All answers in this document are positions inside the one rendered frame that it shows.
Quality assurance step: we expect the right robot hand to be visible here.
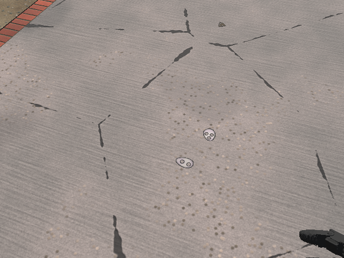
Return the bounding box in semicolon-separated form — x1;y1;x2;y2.
299;229;344;258

